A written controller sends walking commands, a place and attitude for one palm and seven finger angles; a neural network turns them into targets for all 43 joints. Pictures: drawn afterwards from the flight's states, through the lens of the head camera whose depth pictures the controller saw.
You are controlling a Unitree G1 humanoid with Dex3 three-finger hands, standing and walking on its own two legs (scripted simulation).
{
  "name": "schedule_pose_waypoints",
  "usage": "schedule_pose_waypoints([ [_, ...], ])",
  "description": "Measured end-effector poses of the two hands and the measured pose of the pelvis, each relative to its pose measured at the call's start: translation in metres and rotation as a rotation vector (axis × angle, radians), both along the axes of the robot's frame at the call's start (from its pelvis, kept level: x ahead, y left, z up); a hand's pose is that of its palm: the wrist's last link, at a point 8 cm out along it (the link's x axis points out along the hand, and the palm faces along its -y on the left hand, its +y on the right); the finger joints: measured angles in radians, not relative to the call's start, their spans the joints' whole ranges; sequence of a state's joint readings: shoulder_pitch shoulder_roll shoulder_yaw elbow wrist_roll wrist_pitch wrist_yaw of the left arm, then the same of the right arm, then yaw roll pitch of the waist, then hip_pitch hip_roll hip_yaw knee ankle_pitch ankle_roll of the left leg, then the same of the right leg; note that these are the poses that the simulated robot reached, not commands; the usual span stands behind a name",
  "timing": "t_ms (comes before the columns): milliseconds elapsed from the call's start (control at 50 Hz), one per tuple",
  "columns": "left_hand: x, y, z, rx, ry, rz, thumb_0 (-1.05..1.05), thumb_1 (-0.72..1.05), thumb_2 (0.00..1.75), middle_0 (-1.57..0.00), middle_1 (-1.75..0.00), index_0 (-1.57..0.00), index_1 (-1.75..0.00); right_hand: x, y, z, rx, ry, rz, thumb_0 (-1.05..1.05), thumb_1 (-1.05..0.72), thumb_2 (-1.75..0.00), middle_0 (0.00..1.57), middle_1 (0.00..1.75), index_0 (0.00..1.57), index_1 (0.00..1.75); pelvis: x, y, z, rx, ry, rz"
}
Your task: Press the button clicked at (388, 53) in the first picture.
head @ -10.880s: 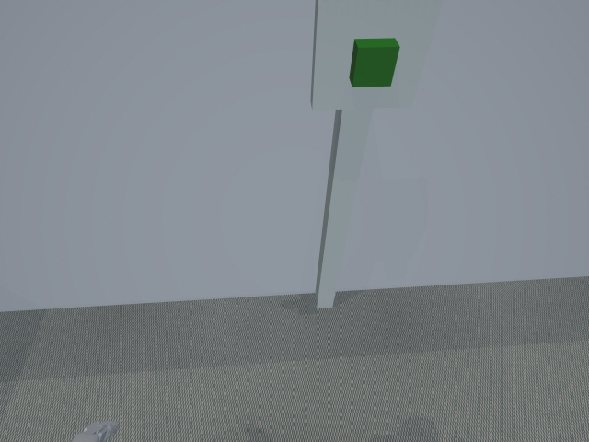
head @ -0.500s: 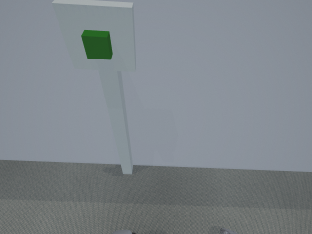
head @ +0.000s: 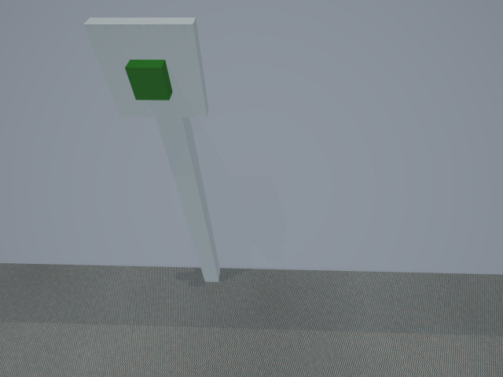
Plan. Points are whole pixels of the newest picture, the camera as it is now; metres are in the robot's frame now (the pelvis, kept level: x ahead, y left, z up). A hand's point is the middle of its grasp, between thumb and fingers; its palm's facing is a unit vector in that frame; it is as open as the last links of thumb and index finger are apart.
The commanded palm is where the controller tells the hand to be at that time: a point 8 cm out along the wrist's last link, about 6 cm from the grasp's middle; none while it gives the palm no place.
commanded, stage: come to a stop and stand still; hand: left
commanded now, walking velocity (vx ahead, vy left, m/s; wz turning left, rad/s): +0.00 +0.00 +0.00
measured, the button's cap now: (150, 79) +0.56 +0.24 +0.19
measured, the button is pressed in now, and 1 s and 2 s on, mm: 0 0 0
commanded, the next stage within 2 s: look again from close up in 1.28 s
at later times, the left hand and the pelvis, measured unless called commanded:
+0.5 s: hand out of the picture +0.07 +0.28 -0.15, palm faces +0.02 -0.93 -0.36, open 7.4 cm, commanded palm none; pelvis -0.02 +0.04 -0.01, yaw -1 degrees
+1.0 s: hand out of the picture +0.02 +0.23 -0.15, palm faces -0.03 -0.94 -0.34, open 7.4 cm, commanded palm none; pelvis -0.04 -0.01 +0.00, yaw +0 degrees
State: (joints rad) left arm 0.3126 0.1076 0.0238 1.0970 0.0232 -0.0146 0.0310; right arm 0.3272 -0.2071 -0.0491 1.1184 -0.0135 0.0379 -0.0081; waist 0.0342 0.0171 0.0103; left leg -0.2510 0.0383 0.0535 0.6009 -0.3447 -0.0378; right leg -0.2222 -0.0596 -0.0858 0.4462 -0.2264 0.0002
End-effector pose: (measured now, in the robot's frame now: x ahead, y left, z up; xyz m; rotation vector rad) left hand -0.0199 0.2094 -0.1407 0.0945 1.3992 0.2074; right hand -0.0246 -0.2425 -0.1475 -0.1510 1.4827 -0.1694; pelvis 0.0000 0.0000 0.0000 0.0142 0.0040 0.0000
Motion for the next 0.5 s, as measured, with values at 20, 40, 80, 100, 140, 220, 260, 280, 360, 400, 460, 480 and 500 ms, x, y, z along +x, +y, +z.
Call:
schedule_pose_waypoints([
  [20, -0.002, 0.004, -0.003, -0.004, 0.008, 0.007, 0.00, 0.91, 0.89, -0.20, -0.30, -0.20, -0.30, 0.000, 0.005, -0.001, -0.004, -0.003, 0.004, 0.00, -0.91, -0.90, 0.20, 0.30, 0.19, 0.30, -0.001, 0.003, -0.002, -0.008, 0.001, 0.002],
  [40, -0.004, 0.008, -0.008, -0.009, 0.018, -0.002, 0.00, 0.91, 0.89, -0.20, -0.30, -0.20, -0.30, 0.001, 0.009, -0.002, -0.006, -0.005, 0.018, 0.00, -0.91, -0.90, 0.20, 0.30, 0.19, 0.30, -0.002, 0.008, -0.005, -0.023, 0.001, 0.014],
  [80, -0.005, 0.020, -0.012, -0.005, 0.026, -0.018, 0.00, 0.91, 0.89, -0.20, -0.30, -0.20, -0.30, 0.006, 0.019, -0.002, -0.007, -0.038, 0.035, 0.01, -0.91, -0.90, 0.20, 0.30, 0.19, 0.30, -0.005, 0.014, -0.008, -0.019, 0.003, 0.022],
  [100, -0.004, 0.026, -0.013, 0.002, 0.025, -0.026, 0.00, 0.91, 0.89, -0.20, -0.30, -0.20, -0.30, 0.010, 0.025, -0.002, -0.007, -0.065, 0.035, 0.01, -0.91, -0.90, 0.20, 0.30, 0.19, 0.30, -0.005, 0.017, -0.009, -0.017, 0.004, 0.018],
  [140, -0.001, 0.039, -0.013, 0.019, 0.019, -0.045, 0.00, 0.91, 0.89, -0.20, -0.30, -0.20, -0.30, 0.020, 0.035, -0.003, -0.003, -0.124, 0.025, 0.01, -0.91, -0.90, 0.20, 0.30, 0.19, 0.30, -0.005, 0.023, -0.011, -0.018, 0.001, 0.010],
  [220, 0.017, 0.063, -0.008, 0.062, -0.032, -0.069, 0.00, 0.91, 0.89, -0.20, -0.30, -0.20, -0.30, 0.039, 0.046, -0.005, -0.004, -0.215, 0.016, 0.01, -0.92, -0.90, 0.20, 0.30, 0.20, 0.30, -0.004, 0.033, -0.012, -0.020, -0.016, -0.003],
  [260, 0.028, 0.075, -0.004, 0.084, -0.074, -0.077, 0.00, 0.91, 0.89, -0.20, -0.30, -0.20, -0.30, 0.046, 0.046, -0.004, -0.009, -0.249, 0.019, 0.01, -0.93, -0.90, 0.21, 0.30, 0.20, 0.30, -0.004, 0.036, -0.013, -0.018, -0.027, -0.008],
  [280, 0.034, 0.080, -0.002, 0.096, -0.096, -0.082, 0.00, 0.91, 0.89, -0.20, -0.30, -0.20, -0.30, 0.050, 0.045, -0.004, -0.012, -0.266, 0.022, 0.01, -0.93, -0.90, 0.21, 0.30, 0.20, 0.30, -0.005, 0.037, -0.012, -0.017, -0.032, -0.010],
  [360, 0.058, 0.097, 0.010, 0.139, -0.181, -0.104, 0.00, 0.91, 0.89, -0.20, -0.30, -0.20, -0.30, 0.062, 0.036, 0.002, -0.032, -0.322, 0.038, 0.01, -0.92, -0.90, 0.21, 0.30, 0.20, 0.30, -0.011, 0.040, -0.011, -0.014, -0.048, -0.017],
  [400, 0.067, 0.104, 0.016, 0.157, -0.216, -0.118, 0.00, 0.91, 0.89, -0.20, -0.30, -0.20, -0.30, 0.066, 0.029, 0.006, -0.045, -0.344, 0.045, 0.01, -0.92, -0.90, 0.21, 0.30, 0.20, 0.30, -0.014, 0.040, -0.010, -0.012, -0.054, -0.019],
  [460, 0.078, 0.110, 0.026, 0.178, -0.255, -0.138, 0.00, 0.91, 0.89, -0.20, -0.30, -0.20, -0.30, 0.069, 0.017, 0.012, -0.067, -0.366, 0.057, 0.01, -0.91, -0.90, 0.21, 0.30, 0.20, 0.30, -0.020, 0.039, -0.008, -0.009, -0.059, -0.021],
  [480, 0.080, 0.111, 0.028, 0.184, -0.265, -0.145, 0.00, 0.91, 0.89, -0.20, -0.30, -0.20, -0.30, 0.069, 0.012, 0.014, -0.074, -0.370, 0.062, 0.01, -0.91, -0.90, 0.21, 0.30, 0.20, 0.30, -0.022, 0.038, -0.008, -0.008, -0.059, -0.021],
  [500, 0.082, 0.112, 0.031, 0.189, -0.272, -0.151, 0.00, 0.91, 0.89, -0.20, -0.30, -0.20, -0.30, 0.069, 0.007, 0.015, -0.081, -0.373, 0.065, 0.01, -0.91, -0.90, 0.21, 0.30, 0.20, 0.30, -0.023, 0.037, -0.007, -0.006, -0.059, -0.021],
])
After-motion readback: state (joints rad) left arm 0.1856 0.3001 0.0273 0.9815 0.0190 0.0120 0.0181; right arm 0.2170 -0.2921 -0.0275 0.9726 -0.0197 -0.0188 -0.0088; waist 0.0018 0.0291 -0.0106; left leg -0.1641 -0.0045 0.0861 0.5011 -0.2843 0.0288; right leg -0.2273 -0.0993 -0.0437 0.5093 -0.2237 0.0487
